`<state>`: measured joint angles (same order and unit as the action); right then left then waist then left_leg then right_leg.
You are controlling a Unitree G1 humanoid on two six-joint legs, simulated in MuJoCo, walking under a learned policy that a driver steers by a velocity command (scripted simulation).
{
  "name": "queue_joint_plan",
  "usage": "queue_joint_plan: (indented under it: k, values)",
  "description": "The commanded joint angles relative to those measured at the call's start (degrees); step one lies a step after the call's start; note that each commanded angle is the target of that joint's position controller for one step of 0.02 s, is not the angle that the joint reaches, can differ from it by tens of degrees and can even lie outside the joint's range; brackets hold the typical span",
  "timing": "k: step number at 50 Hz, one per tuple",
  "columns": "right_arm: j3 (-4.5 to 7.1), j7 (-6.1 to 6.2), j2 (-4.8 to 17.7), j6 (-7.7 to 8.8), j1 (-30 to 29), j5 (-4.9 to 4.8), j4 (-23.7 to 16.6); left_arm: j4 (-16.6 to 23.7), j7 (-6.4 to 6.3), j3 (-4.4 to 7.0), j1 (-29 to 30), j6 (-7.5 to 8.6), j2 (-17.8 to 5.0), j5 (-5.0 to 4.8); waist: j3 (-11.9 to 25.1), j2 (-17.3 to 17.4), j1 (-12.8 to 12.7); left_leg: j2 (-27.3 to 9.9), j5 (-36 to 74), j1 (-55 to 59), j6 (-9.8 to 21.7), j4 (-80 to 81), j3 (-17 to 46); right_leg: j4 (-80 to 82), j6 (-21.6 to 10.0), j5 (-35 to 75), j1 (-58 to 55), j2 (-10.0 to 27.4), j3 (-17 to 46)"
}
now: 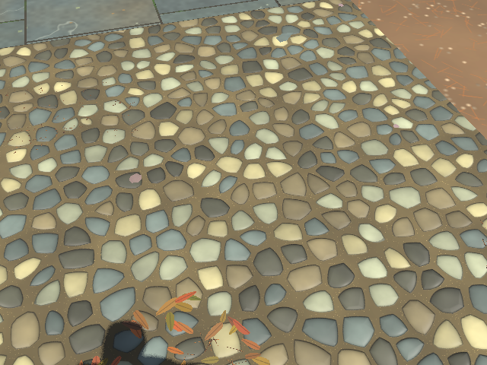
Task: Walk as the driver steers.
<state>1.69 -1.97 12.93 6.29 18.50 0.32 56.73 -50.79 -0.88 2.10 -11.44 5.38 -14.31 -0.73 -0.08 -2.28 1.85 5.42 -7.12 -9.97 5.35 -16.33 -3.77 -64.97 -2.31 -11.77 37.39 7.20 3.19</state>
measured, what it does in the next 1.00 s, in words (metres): walks ahead, turning right: right foot, then left foot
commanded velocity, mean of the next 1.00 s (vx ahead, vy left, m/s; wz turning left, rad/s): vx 0.50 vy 0.00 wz -0.29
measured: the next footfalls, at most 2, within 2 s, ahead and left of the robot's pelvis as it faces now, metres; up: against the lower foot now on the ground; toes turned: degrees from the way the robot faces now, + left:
right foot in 0.32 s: +0.34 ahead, -0.17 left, +0.00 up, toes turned -7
left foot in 0.82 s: +0.67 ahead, -0.05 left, +0.00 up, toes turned -18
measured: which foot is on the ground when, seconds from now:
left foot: down 0.00-0.34, up 0.36-0.80, down 0.82-1.00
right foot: up 0.00-0.30, down 0.32-0.86, up 0.88-1.00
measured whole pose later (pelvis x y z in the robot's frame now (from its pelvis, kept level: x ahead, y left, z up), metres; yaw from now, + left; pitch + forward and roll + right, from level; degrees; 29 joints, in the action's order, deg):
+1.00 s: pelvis +0.57 -0.11 +0.00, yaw -18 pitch +2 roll +1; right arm 2.6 -1.7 14.7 6.5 13.4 0.2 47.8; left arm -46.3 -0.1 2.7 -16.9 4.3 -15.5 -0.7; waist -0.4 -2.2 0.6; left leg 3.6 -8.7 -15.9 3.7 -22.8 -1.8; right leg -65.1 -2.6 -19.0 27.6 1.5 3.1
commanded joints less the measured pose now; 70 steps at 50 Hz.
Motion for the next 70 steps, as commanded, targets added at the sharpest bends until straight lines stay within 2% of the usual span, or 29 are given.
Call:
queue_joint_plan:
  k: [1,6,11,13,15,16,17,18,19,20,21,22,25,30,36,39,41,42,43,44,45,47,51,58,64,67,68,69,70]
  values:
    - [1.25,1.13,7.7,0.96,-2.3,-0.11,-3.2,2.4,-0.38,0.70,-1.9,-0.29,-2.5,0.70,-3.1,4.2,-2.7,-16.3,3.8,-5.6,9.9,11.7,12.3,8.3,1.6,8.9,1.5,2.5,0.2]
    - [1.68,2.01,9.8,0.23,2.7,-0.90,-1.9,4.9,0.71,0.19,8.1,0.22,-1.5,-0.16,-2.9,4.8,1.2,-16.0,4.4,1.7,6.8,10.7,7.6,25.9,1.8,18.3,0.0,-0.3,-2.6]
    - [2.07,2.13,9.9,-0.89,5.5,-0.88,0.2,8.6,2.73,0.03,14.1,0.20,-2.3,-0.85,-4.7,4.9,2.7,-20.6,5.5,13.8,5.4,6.7,5.8,31.0,-1.2,10.7,4.1,-1.4,-2.2]
    - [2.46,2.28,10.9,-1.56,4.0,-0.96,-0.2,9.4,3.54,0.33,13.0,0.40,-3.2,-0.77,-3.7,5.8,1.3,-21.3,13.5,15.9,4.1,2.4,4.1,32.0,-3.1,5.2,0.9,-3.0,-4.0]
    - [2.38,2.53,11.1,-2.39,1.3,-0.66,-1.4,6.9,3.76,2.32,1.9,0.44,-6.2,-0.50,3.2,5.8,-4.9,-18.2,34.0,13.1,1.6,-12.6,-0.5,34.3,-5.7,5.2,-16.1,-8.0,-8.1]
    - [1.75,2.95,9.9,-2.49,1.0,0.13,-3.0,4.2,3.33,4.40,-9.2,0.29,-10.7,-0.62,9.4,2.6,-9.0,-15.2,31.1,3.3,-0.9,-28.3,-3.4,34.3,-8.4,6.9,-32.4,-5.5,-1.8]
    - [-0.55,2.18,3.8,-0.94,5.2,1.10,-5.7,3.7,2.91,6.23,-15.7,0.04,-18.4,-0.07,16.6,-11.7,-7.7,-5.3,3.8,-22.8,-5.4,-52.3,-3.8,38.6,-18.6,0.5,-55.4,9.0,27.5]
    - [-0.43,1.41,5.3,1.50,4.8,0.24,-4.9,3.7,2.98,4.99,-16.6,0.05,-14.2,-0.23,21.8,-11.4,-7.8,-2.3,-22.9,-32.9,-4.6,-61.3,7.0,48.1,-21.2,-2.8,-61.4,13.4,44.0]
    - [0.81,0.83,9.9,3.05,-0.5,-1.85,-6.9,4.2,2.81,4.06,-13.6,0.14,-10.9,0.06,14.1,-8.7,-7.6,-6.0,-19.6,-38.5,-2.9,-63.5,9.5,48.0,-17.4,-1.8,-56.3,11.2,36.2]
    - [0.80,1.00,10.2,3.60,-4.3,-2.10,-8.1,5.8,2.65,3.50,-8.5,0.06,-8.9,0.11,9.3,-3.3,-6.2,-8.8,-14.3,-37.5,-2.1,-60.6,8.7,48.1,-15.2,2.9,-47.9,8.7,27.4]
    - [1.11,1.48,9.9,3.43,-5.7,-1.12,-8.2,7.3,2.76,2.97,-4.3,-0.15,-7.5,0.31,5.9,1.5,-4.0,-10.8,-10.8,-34.2,-2.5,-55.5,8.2,49.3,-13.9,8.8,-39.1,6.5,21.5]
    - [1.62,1.90,9.9,2.65,-5.4,-0.40,-8.4,8.3,2.79,2.41,-2.0,-0.15,-5.9,0.69,4.5,1.6,-1.9,-12.3,-8.9,-29.7,-2.9,-51.3,8.4,50.9,-12.9,12.7,-33.2,4.4,17.7]
    - [1.74,2.28,7.6,0.56,-5.2,0.52,-9.8,8.5,2.27,2.85,-2.9,0.07,-7.4,0.32,3.0,-0.1,0.0,-11.6,-5.4,-25.9,-5.4,-44.6,7.1,53.2,-13.8,19.4,-26.1,1.8,13.2]
    - [1.33,2.42,5.6,0.45,-16.5,0.30,-13.8,7.3,0.41,3.38,-8.6,-0.34,-8.8,-0.31,0.3,-2.0,-3.4,-8.3,10.5,-25.6,-7.1,-22.5,6.5,53.4,-11.0,15.2,-24.9,-1.4,9.7]
    - [1.15,0.84,6.7,1.56,-23.9,-0.39,-16.9,4.5,0.12,3.18,-13.3,-0.48,-8.2,-0.37,-1.8,-2.8,-6.5,-7.6,13.3,-24.6,-4.6,-12.4,6.8,50.3,-9.7,12.1,-33.2,2.6,13.3]
    - [1.62,0.36,8.3,2.21,-22.3,-0.34,-17.2,4.3,-0.32,3.59,-12.7,-1.38,-9.3,-0.09,-1.4,-3.5,-5.1,-6.8,5.8,-22.3,-2.4,-10.3,5.8,46.3,-8.7,19.9,-38.5,4.7,15.2]
    - [3.10,0.78,11.0,2.48,-11.5,-0.07,-14.4,5.1,-0.16,3.13,-10.7,-1.88,-8.6,0.35,5.4,-3.2,0.3,-5.5,6.0,-6.2,0.6,-8.7,3.9,34.7,-6.8,35.0,-37.2,0.4,12.1]
    - [3.87,1.07,13.7,2.43,-1.2,0.44,-12.9,6.6,0.03,2.21,-9.5,-1.86,-6.9,1.09,13.6,0.4,4.6,-13.4,7.9,10.1,4.5,-11.0,12.2,20.0,-4.9,26.9,-28.2,-3.2,9.2]
    - [5.34,0.99,17.7,1.62,6.5,0.54,-10.7,5.9,0.59,0.78,-18.1,-0.88,-2.0,-0.06,21.6,16.5,3.0,-25.5,-1.8,32.7,13.9,-8.6,35.8,-1.2,-0.1,-1.3,-5.4,-12.2,4.2]
    - [4.19,0.52,13.1,1.38,6.8,-0.86,-10.1,5.4,0.64,0.93,-18.1,-0.11,-4.7,-0.79,19.7,17.4,3.5,-27.7,-11.7,32.7,13.6,-1.7,46.8,-8.0,-0.5,-20.7,3.5,-11.7,8.1]
    - [3.32,0.64,10.0,1.22,2.4,-1.34,-11.0,6.5,0.77,1.95,-11.7,0.20,-8.8,-1.58,10.2,11.2,3.5,-26.0,-15.3,24.4,10.7,-0.5,39.9,-10.4,-1.0,-16.5,7.3,-8.4,8.0]
    - [2.33,0.50,8.0,0.64,-4.8,-0.52,-12.5,8.4,0.65,2.04,-4.8,0.28,-8.2,-0.05,1.4,3.5,0.7,-21.7,-6.3,8.7,8.8,3.0,28.5,-4.7,-0.6,-8.0,4.5,-3.4,3.4]
    - [2.13,0.24,8.2,1.04,-4.7,-0.20,-11.3,8.4,0.50,1.78,-6.5,-0.76,-4.6,0.40,0.8,7.0,-2.2,-17.4,6.7,0.8,8.8,7.3,18.3,3.1,0.7,-3.1,-0.6,-0.4,1.0]
    - [2.48,1.48,10.6,-0.21,1.5,-1.24,-8.2,12.3,0.98,0.85,6.7,-0.16,-2.4,0.43,-1.0,5.7,1.5,-14.6,13.5,2.8,6.1,8.2,9.2,25.8,2.0,15.8,-0.6,-1.7,-2.0]
    - [2.40,1.95,11.3,-2.11,5.6,-1.24,-5.6,15.9,2.94,0.85,14.6,0.80,-3.3,0.06,-3.4,6.5,3.0,-18.1,19.6,11.3,4.7,1.9,10.5,35.3,0.1,12.4,-1.3,-4.6,-3.0]
    - [2.36,2.51,11.9,-2.88,2.8,-1.21,-6.1,12.5,3.00,2.60,2.7,1.51,-7.0,1.30,4.7,7.5,-4.0,-14.5,36.9,11.1,0.7,-12.8,8.2,40.9,-3.3,17.4,-19.8,-8.3,-5.2]
    - [1.69,2.61,10.5,-2.48,2.5,-0.34,-7.5,10.8,2.45,3.53,-5.0,1.61,-10.8,2.21,11.9,4.4,-6.6,-11.3,27.4,2.8,-1.8,-24.4,6.3,37.3,-6.3,36.8,-35.5,-1.5,0.2]
    - [-0.36,2.06,4.2,-1.57,9.8,0.56,-7.3,10.5,1.85,3.98,-9.8,0.80,-14.3,3.58,21.0,-9.3,-5.6,-3.4,-10.0,-19.1,-6.1,-47.3,3.9,32.9,-16.2,58.6,-59.0,15.7,18.2]
    - [-0.16,1.59,6.0,-1.19,14.5,-0.81,-4.6,9.9,2.02,3.29,-12.6,-0.15,-10.7,2.20,29.8,-10.8,-6.5,-2.0,-33.1,-23.2,-6.7,-56.9,12.1,35.0,-19.9,57.0,-61.9,20.2,26.8]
